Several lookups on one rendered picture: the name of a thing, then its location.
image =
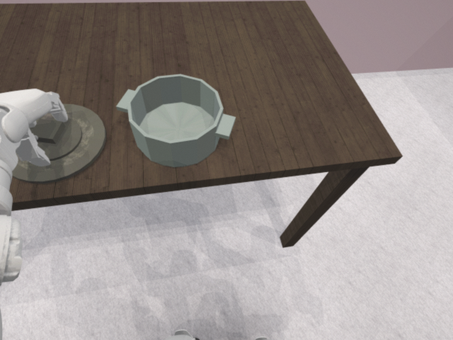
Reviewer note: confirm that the robot left hand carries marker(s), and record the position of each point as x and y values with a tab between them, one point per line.
34	104

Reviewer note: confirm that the left robot forearm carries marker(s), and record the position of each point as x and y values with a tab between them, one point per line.
13	127

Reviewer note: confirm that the knob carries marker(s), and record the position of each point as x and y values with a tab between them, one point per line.
48	131

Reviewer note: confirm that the left robot shin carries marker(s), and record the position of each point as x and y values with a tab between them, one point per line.
182	331

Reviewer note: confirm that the lid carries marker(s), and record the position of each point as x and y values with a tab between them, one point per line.
79	145

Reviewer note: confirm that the pot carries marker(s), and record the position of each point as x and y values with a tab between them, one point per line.
176	120

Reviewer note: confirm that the table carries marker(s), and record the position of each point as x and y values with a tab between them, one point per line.
298	108

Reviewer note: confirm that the left robot upper arm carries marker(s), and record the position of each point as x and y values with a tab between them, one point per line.
10	251

